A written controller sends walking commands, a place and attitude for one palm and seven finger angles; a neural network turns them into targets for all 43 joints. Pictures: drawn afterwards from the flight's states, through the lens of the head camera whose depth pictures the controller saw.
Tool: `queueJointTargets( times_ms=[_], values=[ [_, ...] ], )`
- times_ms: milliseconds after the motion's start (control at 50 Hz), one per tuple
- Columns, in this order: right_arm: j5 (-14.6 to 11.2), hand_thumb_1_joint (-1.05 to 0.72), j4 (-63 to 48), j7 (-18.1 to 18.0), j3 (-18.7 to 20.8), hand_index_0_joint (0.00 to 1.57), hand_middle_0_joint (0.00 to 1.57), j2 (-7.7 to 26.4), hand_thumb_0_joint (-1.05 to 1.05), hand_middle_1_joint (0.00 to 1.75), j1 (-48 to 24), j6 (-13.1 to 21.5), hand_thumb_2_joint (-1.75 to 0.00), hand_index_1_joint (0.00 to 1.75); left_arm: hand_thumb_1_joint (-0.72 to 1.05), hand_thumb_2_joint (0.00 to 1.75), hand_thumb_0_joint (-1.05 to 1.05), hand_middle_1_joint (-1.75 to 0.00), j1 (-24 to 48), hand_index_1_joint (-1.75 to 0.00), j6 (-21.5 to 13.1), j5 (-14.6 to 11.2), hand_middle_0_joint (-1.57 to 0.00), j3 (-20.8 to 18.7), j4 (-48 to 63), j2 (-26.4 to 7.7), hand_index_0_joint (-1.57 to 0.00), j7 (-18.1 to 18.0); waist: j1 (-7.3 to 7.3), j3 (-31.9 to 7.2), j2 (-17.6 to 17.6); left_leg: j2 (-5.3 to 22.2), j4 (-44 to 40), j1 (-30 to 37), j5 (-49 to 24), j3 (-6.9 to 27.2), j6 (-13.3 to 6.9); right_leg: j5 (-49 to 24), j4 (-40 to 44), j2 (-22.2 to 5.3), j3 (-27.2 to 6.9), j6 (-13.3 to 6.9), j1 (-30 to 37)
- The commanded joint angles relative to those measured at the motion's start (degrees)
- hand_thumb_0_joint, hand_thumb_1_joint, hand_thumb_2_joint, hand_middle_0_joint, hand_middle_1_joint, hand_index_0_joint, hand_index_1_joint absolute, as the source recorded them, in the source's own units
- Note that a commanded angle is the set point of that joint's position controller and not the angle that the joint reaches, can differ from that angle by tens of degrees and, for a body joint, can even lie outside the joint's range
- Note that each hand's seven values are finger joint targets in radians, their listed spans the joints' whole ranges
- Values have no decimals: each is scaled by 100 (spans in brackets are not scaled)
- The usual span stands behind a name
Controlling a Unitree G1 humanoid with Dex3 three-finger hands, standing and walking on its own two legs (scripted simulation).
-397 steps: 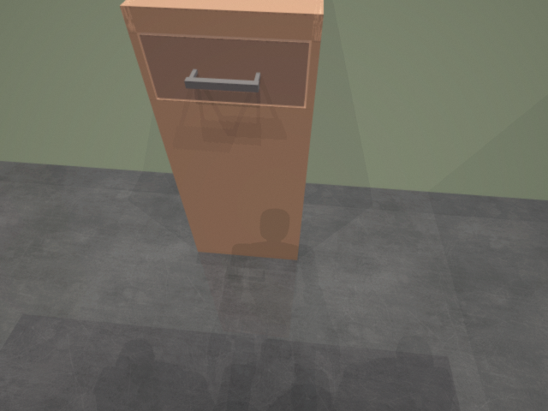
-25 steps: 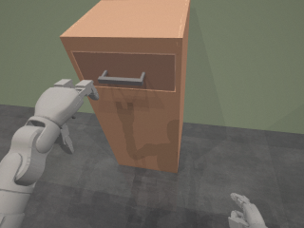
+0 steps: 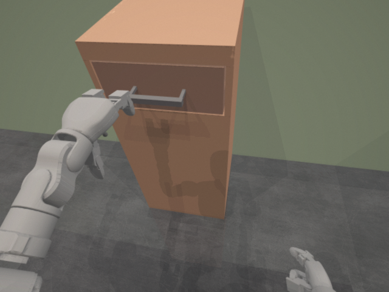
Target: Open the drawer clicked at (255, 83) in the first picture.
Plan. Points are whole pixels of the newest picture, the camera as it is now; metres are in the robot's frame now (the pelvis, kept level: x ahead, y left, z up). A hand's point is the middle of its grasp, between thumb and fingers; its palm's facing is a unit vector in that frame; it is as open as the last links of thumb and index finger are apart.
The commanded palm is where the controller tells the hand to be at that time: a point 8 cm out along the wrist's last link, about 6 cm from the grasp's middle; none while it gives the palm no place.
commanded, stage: move the hooked fingers above the handle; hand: left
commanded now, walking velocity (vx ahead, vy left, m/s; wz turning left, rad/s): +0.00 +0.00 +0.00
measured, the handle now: (155, 95) +0.60 +0.20 +0.07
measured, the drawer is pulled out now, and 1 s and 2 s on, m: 0.00 0.00 0.00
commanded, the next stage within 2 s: lower the fingers behind the handle in 2.00 s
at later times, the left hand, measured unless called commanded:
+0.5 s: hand (130, 111) +0.45 +0.21 +0.14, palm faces +0.01 -0.02 -1.00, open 13.8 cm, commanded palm +0.43 +0.22 +0.20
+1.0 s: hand (140, 98) +0.51 +0.20 +0.13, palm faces -0.05 +0.00 -1.00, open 13.8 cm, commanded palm +0.51 +0.21 +0.18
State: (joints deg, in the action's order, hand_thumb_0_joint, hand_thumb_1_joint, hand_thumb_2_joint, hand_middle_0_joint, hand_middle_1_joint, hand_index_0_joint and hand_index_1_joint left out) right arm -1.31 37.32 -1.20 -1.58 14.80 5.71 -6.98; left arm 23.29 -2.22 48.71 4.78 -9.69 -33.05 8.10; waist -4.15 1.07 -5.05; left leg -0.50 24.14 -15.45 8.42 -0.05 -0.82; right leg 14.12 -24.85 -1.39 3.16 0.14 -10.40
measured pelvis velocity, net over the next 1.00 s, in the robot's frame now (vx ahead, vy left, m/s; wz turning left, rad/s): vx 0.03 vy -0.01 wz -0.04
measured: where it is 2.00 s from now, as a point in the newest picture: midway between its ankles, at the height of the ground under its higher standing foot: outside the picture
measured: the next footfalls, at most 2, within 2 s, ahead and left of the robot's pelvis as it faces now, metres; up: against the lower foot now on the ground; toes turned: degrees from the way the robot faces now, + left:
none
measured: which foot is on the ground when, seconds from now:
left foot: down 0.00-1.00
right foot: down 0.00-1.00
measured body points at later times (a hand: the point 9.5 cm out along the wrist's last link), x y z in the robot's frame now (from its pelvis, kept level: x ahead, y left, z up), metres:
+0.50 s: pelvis +0.02 +0.00 +0.00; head +0.06 -0.03 +0.44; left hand +0.44 +0.21 +0.19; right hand +0.14 -0.26 -0.14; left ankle +0.05 +0.11 -0.74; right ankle -0.01 -0.12 -0.74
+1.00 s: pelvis +0.03 -0.01 -0.01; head +0.08 -0.03 +0.43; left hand +0.51 +0.20 +0.18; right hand +0.10 -0.28 -0.15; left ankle +0.05 +0.11 -0.74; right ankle -0.01 -0.12 -0.74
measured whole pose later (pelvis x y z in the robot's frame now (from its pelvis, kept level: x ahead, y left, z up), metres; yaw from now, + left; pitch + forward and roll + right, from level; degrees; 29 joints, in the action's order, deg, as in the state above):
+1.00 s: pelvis +0.03 -0.01 -0.01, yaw -2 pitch +10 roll +0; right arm -2.0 39.1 -2.4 2.4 15.5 15.3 -10.4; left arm 50.1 -5.0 55.9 5.3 -48.5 -33.3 1.8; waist 2.7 -4.0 -2.8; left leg 1.0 32.8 -27.8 14.7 -1.6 -0.3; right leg 19.3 -32.8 -0.2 1.4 -0.5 -23.1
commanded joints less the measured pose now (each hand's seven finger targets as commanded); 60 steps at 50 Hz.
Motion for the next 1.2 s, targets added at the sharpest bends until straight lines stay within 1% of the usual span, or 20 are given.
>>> queueJointTargets(
  times_ms=[0, 100, 180, 300, 360, 420, 520, 620, 660, 700, 740, 780, 800, 840, 900, 960, 1020, 1100, 1120, 1180],
  values=[
    [-20, -90, -704, -43, 272, 20, 20, 694, 0, 30, -394, 136, -90, 30, -50, 30, 0, -120, 2561, -120, 80, 62, -30, -971, 435, -1395, -30, -369, 140, -1655, 273, -83, -217, 831, -554, -54, -50, -648, 377, 192, -73, -180, -35],
    [-39, -90, -802, 0, 345, 20, 20, 716, 0, 30, -300, 45, -90, 30, -50, 30, 0, -120, 2678, -120, 83, 110, -30, -723, 492, -1186, -30, -285, 169, -1944, 303, -83, -104, 914, -935, -98, -86, -1089, 236, 195, -102, -185, 34],
    [-70, -90, -752, -32, 369, 20, 20, 780, 0, 30, -126, -28, -90, 30, -50, 30, 0, -120, 2692, -120, 57, 88, -30, -845, 38, -1310, -30, -270, 214, -1684, 508, -77, -85, 713, -878, -116, -107, -1085, 232, 214, -101, -175, -76],
    [-56, -90, -704, -57, 459, 20, 20, 767, 0, 30, 142, 0, -90, 30, -50, 30, 0, -120, 3372, -120, -148, 180, -30, -866, 25, -1396, -30, -535, 247, -2257, 299, -82, 109, 919, -1226, -90, -131, -1300, 43, 244, -126, -196, -138],
    [-76, -90, -597, -71, 491, 20, 20, 803, 0, 30, 301, -10, -90, 30, -50, 30, 0, -120, 3681, -120, -116, 207, -30, -874, -435, -1441, -30, -650, 324, -2190, 364, -67, 170, 797, -1193, -117, -128, -1299, 21, 258, -120, -192, -256],
    [-60, -90, -587, -65, 511, 20, 20, 791, 0, 30, 350, -47, -90, 30, -50, 30, 0, -120, 3733, -120, -44, 293, -30, -853, -582, -1441, -30, -718, 299, -2418, 309, -70, 256, 834, -1454, -144, -141, -1576, -91, 256, -133, -203, -183],
    [-82, -90, -595, -76, 523, 20, 20, 837, 0, 30, 447, -156, -90, 30, -50, 30, 0, -120, 3754, -120, 73, 355, -30, -732, -1116, -1385, -30, -602, 373, -2331, 552, -78, 349, 626, -1484, -188, -176, -1830, -157, 254, -160, -178, -182],
    [-91, -90, -566, -126, 557, 20, 20, 839, 0, 30, 623, -229, -90, 30, -50, 30, 0, -120, 4211, -120, -82, 398, -30, -593, -1420, -1330, -30, -485, 525, -2239, 538, -67, 472, 629, -1423, -166, -198, -1760, -214, 274, -160, -178, -482],
    [-75, -90, -580, -138, 599, 20, 20, 818, 0, 30, 685, -223, -90, 30, -50, 30, 0, -120, 4456, -120, -257, 385, -30, -621, -1217, -1363, -30, -510, 521, -2520, 362, -89, 559, 734, -1568, -168, -206, -1869, -276, 278, -200, -186, -447],
    [-63, -90, -548, -141, 609, 20, 20, 792, 0, 30, 769, -234, -90, 30, -50, 30, 0, -120, 4533, -120, -329, 397, -30, -547, -1414, -1237, -30, -574, 558, -2480, 362, -83, 626, 748, -1639, -166, -201, -1888, -324, 292, -182, -186, -593],
    [-53, -90, -459, -161, 612, 20, 20, 823, 0, 30, 883, -239, -90, 30, -50, 30, 0, -120, 4741, -120, -367, 401, -30, -658, -1788, -1366, -30, -650, 601, -2382, 522, -86, 654, 564, -1545, -184, -193, -1827, -320, 288, -180, -186, -628],
    [-46, -90, -396, -182, 626, 20, 20, 843, 0, 30, 952, -236, -90, 30, -50, 30, 0, -120, 4869, -120, -379, 481, -30, -942, -2058, -1732, -30, -776, 567, -2535, 523, -85, 693, 465, -1441, -207, -199, -1832, -375, 286, -224, -175, -600],
    [-46, -90, -387, -181, 607, 20, 20, 835, 0, 30, 985, -241, -90, 30, -50, 30, 0, -120, 4982, -120, -369, 536, -30, -866, -2168, -1685, -30, -828, 582, -2555, 472, -92, 706, 379, -1506, -197, -185, -1888, -430, 287, -212, -185, -613],
    [-46, -90, -363, -152, 638, 20, 20, 810, 0, 30, 1057, -231, -90, 30, -50, 30, 0, -120, 5204, -120, -358, 575, -30, -670, -2308, -1450, -30, -884, 660, -2604, 445, -87, 786, 374, -1594, -221, -178, -1929, -460, 297, -210, -188, -693],
    [-39, -90, -271, -173, 660, 20, 20, 871, 0, 30, 1221, -240, -90, 30, -50, 30, 0, -120, 5445, -120, -273, 693, -30, -707, -2717, -1648, -30, -942, 763, -2686, 446, -74, 841, 288, -1447, -239, -190, -1920, -488, 300, -255, -161, -793],
    [-60, -90, -234, -183, 681, 20, 20, 879, 0, 30, 1374, -225, -90, 30, -50, 30, 0, -120, 5697, -120, -253, 693, -30, -403, -3046, -1353, -30, -884, 933, -2576, 467, -60, 878, 225, -1260, -236, -202, -1761, -450, 310, -269, -141, -1012],
    [-36, -90, -210, -191, 712, 20, 20, 892, 0, 30, 1563, -214, -90, 30, -50, 30, 0, -120, 5938, -120, -355, 739, -30, -470, -3105, -1471, -30, -854, 949, -2811, 375, -59, 955, 262, -1394, -218, -203, -1834, -511, 329, -283, -150, -1036],
    [-41, -90, -106, -218, 705, 20, 20, 947, 0, 30, 1789, -193, -90, 30, -50, 30, 0, -120, 6117, -120, -388, 797, -30, -522, -3690, -1632, -30, -909, 1098, -2577, 469, -39, 1010, -48, -1126, -204, -204, -1595, -518, 348, -293, -128, -1314],
    [-44, -90, -82, -224, 694, 20, 20, 965, 0, 30, 1851, -179, -90, 30, -50, 30, 0, -120, 6221, -120, -390, 832, -30, -645, -3781, -1832, -30, -950, 1090, -2595, 436, -33, 1030, -143, -1094, -203, -197, -1562, -547, 354, -304, -132, -1334],
    [-22, -90, -43, -225, 722, 20, 20, 965, 0, 30, 2028, -134, -90, 30, -50, 30, 0, -120, 6577, -120, -389, 983, -30, -717, -3852, -2005, -30, -1090, 1149, -2958, 190, -20, 1158, -112, -1265, -207, -194, -1635, -652, 384, -322, -142, -1411]
  ],
)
